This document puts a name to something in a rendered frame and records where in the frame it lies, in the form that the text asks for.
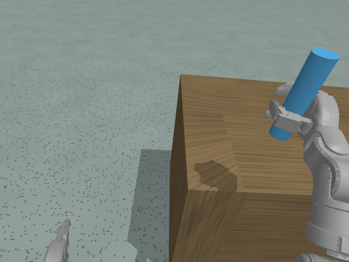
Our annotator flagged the left robot hand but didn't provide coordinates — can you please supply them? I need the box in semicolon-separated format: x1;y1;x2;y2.
43;218;70;262

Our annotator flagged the right robot hand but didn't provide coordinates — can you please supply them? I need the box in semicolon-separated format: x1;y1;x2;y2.
263;82;339;141

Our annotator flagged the right robot arm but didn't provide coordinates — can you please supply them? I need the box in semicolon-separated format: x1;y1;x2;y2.
295;126;349;262

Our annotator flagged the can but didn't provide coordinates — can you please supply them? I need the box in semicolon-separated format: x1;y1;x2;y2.
269;48;340;141

